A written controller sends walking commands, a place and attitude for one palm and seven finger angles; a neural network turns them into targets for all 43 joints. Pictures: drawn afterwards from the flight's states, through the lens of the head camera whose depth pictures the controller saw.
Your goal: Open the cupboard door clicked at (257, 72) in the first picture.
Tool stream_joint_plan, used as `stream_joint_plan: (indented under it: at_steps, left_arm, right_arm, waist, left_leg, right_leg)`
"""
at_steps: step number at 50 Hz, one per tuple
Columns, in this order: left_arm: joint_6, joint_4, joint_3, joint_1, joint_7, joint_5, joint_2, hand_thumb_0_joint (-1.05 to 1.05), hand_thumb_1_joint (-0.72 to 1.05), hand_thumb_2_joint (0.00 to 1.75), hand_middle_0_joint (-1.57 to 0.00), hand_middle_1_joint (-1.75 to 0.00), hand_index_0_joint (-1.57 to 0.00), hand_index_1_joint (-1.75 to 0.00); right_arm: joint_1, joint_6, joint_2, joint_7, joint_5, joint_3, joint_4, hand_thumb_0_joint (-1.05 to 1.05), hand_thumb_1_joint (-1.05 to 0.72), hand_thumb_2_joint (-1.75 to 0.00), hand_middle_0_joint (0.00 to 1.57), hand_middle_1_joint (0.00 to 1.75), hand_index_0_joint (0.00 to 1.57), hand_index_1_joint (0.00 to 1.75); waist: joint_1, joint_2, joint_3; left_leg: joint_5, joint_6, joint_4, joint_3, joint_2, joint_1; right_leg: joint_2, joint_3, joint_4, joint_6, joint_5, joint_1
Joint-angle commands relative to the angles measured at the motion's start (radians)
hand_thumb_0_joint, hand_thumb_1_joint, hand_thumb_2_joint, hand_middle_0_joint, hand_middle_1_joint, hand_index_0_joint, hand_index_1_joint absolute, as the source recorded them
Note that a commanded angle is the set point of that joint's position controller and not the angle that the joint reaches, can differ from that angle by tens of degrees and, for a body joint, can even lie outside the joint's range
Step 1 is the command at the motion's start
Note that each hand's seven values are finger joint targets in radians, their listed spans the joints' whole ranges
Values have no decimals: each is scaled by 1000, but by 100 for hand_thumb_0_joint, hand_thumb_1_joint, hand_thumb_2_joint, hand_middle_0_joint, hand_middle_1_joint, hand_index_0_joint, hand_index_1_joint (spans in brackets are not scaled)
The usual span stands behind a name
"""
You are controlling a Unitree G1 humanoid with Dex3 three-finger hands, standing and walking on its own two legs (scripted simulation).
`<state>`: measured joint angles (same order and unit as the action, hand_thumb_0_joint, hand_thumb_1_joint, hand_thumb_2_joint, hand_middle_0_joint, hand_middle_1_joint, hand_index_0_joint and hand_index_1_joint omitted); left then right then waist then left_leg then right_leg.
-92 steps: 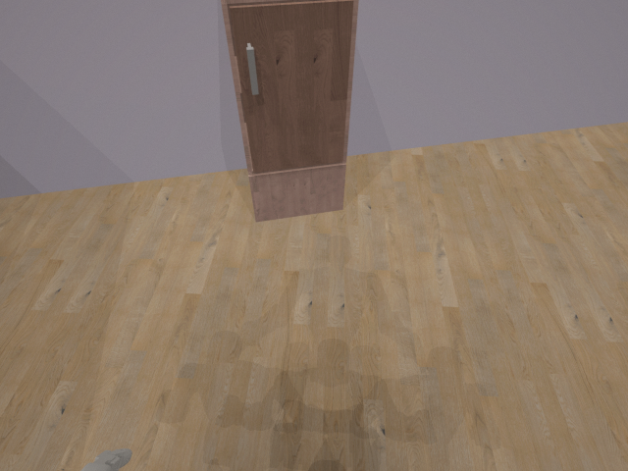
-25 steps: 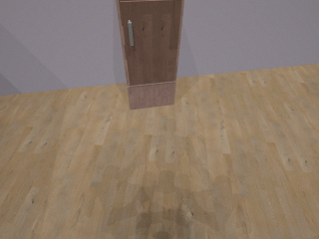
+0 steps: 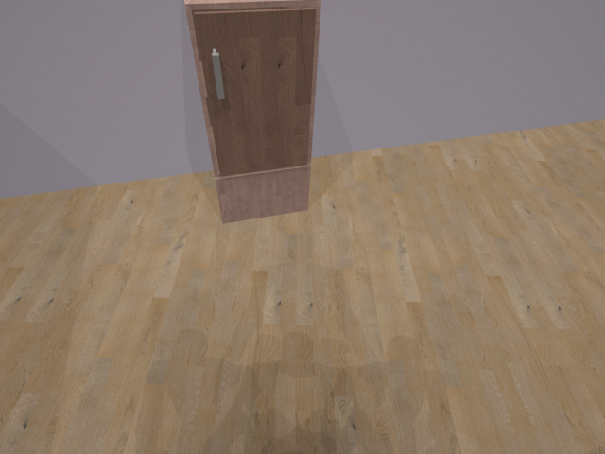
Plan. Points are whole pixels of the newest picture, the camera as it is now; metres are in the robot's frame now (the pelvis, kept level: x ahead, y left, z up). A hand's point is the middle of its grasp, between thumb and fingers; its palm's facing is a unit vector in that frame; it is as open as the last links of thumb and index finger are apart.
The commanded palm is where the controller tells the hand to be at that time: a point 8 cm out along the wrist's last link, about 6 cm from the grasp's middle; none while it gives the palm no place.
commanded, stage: walk to a spot facing it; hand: left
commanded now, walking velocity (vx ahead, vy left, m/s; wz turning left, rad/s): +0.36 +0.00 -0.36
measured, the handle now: (217, 74) +1.19 +0.37 -0.04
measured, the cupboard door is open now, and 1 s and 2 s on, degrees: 0 0 0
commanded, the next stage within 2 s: turn to face it in 0.96 s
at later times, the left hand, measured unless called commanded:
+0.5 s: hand (238, 417) +0.22 +0.12 -0.16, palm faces -0.13 -0.98 -0.17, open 7.4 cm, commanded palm none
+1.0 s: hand (247, 282) +0.48 +0.15 -0.16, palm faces -0.21 -0.96 -0.16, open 7.4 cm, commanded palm none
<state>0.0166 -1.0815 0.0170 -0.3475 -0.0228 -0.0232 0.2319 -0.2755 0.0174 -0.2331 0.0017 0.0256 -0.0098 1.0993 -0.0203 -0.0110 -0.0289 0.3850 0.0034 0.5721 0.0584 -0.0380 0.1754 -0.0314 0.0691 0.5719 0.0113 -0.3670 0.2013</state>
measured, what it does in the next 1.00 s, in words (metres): walks ahead, turning right: right foot, then left foot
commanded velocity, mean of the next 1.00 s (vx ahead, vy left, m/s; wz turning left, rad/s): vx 0.32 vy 0.00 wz -0.30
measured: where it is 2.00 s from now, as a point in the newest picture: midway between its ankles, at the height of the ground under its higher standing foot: (335, 381)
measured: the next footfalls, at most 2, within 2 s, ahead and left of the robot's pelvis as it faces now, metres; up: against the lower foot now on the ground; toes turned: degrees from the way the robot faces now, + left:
right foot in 0.24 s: +0.18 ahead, -0.15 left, +0.00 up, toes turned -13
left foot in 0.68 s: +0.42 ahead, +0.06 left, +0.00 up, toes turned +0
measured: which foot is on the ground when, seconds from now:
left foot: down 0.00-0.26, up 0.28-0.66, down 0.68-1.00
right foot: down 0.00-0.02, up 0.04-0.22, down 0.24-0.70, up 0.72-1.00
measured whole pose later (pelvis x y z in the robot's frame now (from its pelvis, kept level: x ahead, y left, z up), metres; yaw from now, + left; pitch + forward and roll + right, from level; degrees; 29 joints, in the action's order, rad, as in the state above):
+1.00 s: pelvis +0.40 -0.02 +0.02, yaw -18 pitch -1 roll -1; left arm 0.02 -1.03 0.10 -0.27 -0.02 -0.04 0.20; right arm -0.35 0.08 -0.14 -0.03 0.02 -0.05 1.09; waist -0.02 -0.05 0.03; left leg 0.28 -0.05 0.37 0.31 -0.05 0.08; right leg 0.10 -0.05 1.13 -0.02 -0.15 0.64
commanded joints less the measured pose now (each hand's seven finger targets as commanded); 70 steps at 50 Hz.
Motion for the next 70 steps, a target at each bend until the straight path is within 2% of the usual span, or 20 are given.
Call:
stream_joint_plan:
  at_steps: [1,4,10,11,12,13,14,19,30,33,35,36,39,44,55,58,60,61,62,70]
  left_arm:
    - [-46,127,29,129,2,4,77,0,90,90,-20,-30,-20,-30]
    - [-63,167,37,248,1,1,71,0,90,90,-20,-30,-20,-30]
    - [-48,65,49,-52,-21,1,10,0,90,90,-20,-30,-20,-30]
    - [-56,13,61,-208,-11,-6,54,0,90,90,-20,-30,-20,-30]
    - [-70,-12,87,-316,8,-11,154,0,90,90,-20,-30,-20,-30]
    - [-76,-12,93,-322,21,7,209,0,90,90,-20,-30,-20,-30]
    - [-69,8,99,-246,29,16,214,0,90,90,-20,-30,-20,-30]
    - [-78,67,51,14,39,-6,73,0,90,90,-20,-30,-20,-30]
    - [-93,22,56,-72,36,-4,84,0,90,90,-20,-30,-20,-30]
    - [-89,20,57,-54,35,1,60,0,90,90,-20,-30,-20,-30]
    - [-89,62,44,-87,21,12,-21,0,90,90,-20,-30,-20,-30]
    - [-87,69,53,-43,26,1,15,0,90,90,-20,-30,-20,-30]
    - [-72,46,56,19,9,-7,-20,0,90,90,-20,-30,-20,-30]
    - [-18,47,63,-31,2,-14,-61,0,90,90,-20,-30,-20,-30]
    - [-17,144,49,206,1,-6,-64,0,90,90,-20,-30,-20,-30]
    - [-40,97,40,81,23,-10,-42,0,90,90,-20,-30,-20,-30]
    - [-71,38,59,-80,40,-17,61,0,90,90,-20,-30,-20,-30]
    - [-80,23,75,-144,45,-5,141,0,90,90,-20,-30,-20,-30]
    - [-74,37,66,-120,46,10,157,0,90,90,-20,-30,-20,-30]
    - [-36,144,57,195,69,-1,54,0,90,90,-20,-30,-20,-30]
  right_arm:
    - [-175,46,-209,-25,-4,-61,-19,0,-90,-90,20,30,20,30]
    - [-277,65,-144,-38,0,-50,19,0,-90,-90,20,30,20,30]
    - [-87,65,-152,-31,-5,-55,-11,0,-90,-90,20,30,20,30]
    - [-81,67,-145,-24,-15,-55,-14,0,-90,-90,20,30,20,30]
    - [-95,72,-77,-12,-27,-41,-33,0,-90,-90,20,30,20,30]
    - [-83,75,-42,-10,-28,-36,-74,0,-90,-90,20,30,20,30]
    - [-25,65,-48,-11,-22,-45,-77,0,-90,-90,20,30,20,30]
    - [-83,23,28,-1,4,-46,-39,0,-90,-90,20,30,20,30]
    - [119,45,26,27,-9,-51,-151,0,-90,-90,20,30,20,30]
    - [-94,63,-32,9,0,-70,-85,0,-90,-90,20,30,20,30]
    - [-331,63,-204,-9,12,-106,-29,0,-90,-90,20,30,20,30]
    - [-276,52,-171,-14,4,-95,-38,0,-90,-90,20,30,20,30]
    - [-107,70,-30,-21,2,-57,-74,0,-90,-90,20,30,20,30]
    - [-99,91,4,-33,-8,-51,-65,0,-90,-90,20,30,20,30]
    - [-205,58,-27,-38,2,-50,-11,0,-90,-90,20,30,20,30]
    - [-207,47,-28,-36,-5,-45,10,0,-90,-90,20,30,20,30]
    - [-210,47,16,-27,-22,-36,9,0,-90,-90,20,30,20,30]
    - [-251,41,57,-26,-33,-32,-7,0,-90,-90,20,30,20,30]
    - [-241,23,34,-36,-36,-37,-16,0,-90,-90,20,30,20,30]
    - [-168,-60,71,-7,-10,-51,-44,0,-90,-90,20,30,20,30]
  waist:
    - [104,260,149]
    - [131,152,193]
    - [-81,95,60]
    - [-144,10,-12]
    - [-179,-220,-82]
    - [-141,-325,-110]
    - [-130,-179,-36]
    - [36,-35,149]
    - [-4,-90,142]
    - [98,60,53]
    - [142,410,-97]
    - [131,275,-58]
    - [56,71,116]
    - [-2,97,88]
    - [63,138,142]
    - [8,112,41]
    - [-65,-28,-114]
    - [-60,-190,-231]
    - [-45,-134,-227]
    - [64,-104,19]
  left_leg:
    - [-13,-173,-319,-365,-315,-243]
    - [-547,-228,-278,-317,-391,-353]
    - [-580,-84,-45,67,-206,-1]
    - [-592,-51,160,136,-147,73]
    - [-285,-17,465,159,-79,277]
    - [134,-4,693,89,-4,431]
    - [148,-16,779,0,-52,490]
    - [-61,7,622,-13,-135,355]
    - [-174,7,106,57,-83,297]
    - [-187,-17,-52,59,-44,-76]
    - [-72,-153,-310,-498,-443,-368]
    - [60,-174,-356,-517,-454,-280]
    - [-103,-108,-382,-248,-366,-35]
    - [-424,-78,-371,53,-288,-22]
    - [-849,-120,-234,188,-287,-156]
    - [-938,-95,-72,154,-264,-128]
    - [-567,-20,228,172,-168,75]
    - [162,18,480,129,-31,224]
    - [257,10,594,5,-38,201]
    - [28,43,551,6,-87,228]
  right_leg:
    - [-14,-84,270,29,-85,477]
    - [104,-53,445,17,-172,639]
    - [17,-245,53,51,144,-37]
    - [9,-228,9,62,184,-218]
    - [228,83,-114,139,64,-381]
    - [437,505,-288,243,103,-413]
    - [450,518,-326,289,3,-346]
    - [315,153,-377,174,18,134]
    - [271,40,-335,151,224,-45]
    - [185,-36,-29,106,370,54]
    - [-13,-153,575,24,-202,392]
    - [44,-63,688,41,-175,426]
    - [145,-46,726,23,62,440]
    - [148,-78,665,-15,187,430]
    - [94,-210,152,-6,203,362]
    - [48,-233,19,18,249,95]
    - [223,-90,-46,50,739,-278]
    - [479,152,-44,176,1184,-435]
    - [512,108,-103,232,1200,-331]
    - [394,-178,-307,105,268,137]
